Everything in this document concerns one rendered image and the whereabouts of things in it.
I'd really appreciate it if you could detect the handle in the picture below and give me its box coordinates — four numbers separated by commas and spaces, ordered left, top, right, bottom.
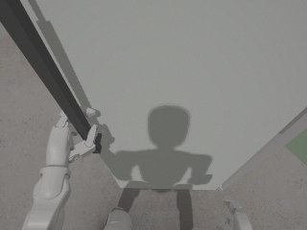
0, 0, 102, 153

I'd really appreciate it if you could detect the robot left shin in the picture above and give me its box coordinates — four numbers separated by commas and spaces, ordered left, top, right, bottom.
106, 207, 124, 224

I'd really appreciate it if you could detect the fridge door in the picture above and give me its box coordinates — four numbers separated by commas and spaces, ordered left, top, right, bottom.
20, 0, 307, 191

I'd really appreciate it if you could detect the robot left hand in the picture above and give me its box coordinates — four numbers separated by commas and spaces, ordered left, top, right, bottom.
45, 105, 99, 168

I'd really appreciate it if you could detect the robot right hand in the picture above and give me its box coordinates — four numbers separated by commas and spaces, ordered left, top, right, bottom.
217, 195, 253, 230

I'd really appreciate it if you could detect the robot left forearm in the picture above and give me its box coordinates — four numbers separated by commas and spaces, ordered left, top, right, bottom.
21, 165, 71, 230

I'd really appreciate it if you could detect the robot left thigh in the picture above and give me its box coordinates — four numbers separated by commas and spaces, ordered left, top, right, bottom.
104, 210, 133, 230

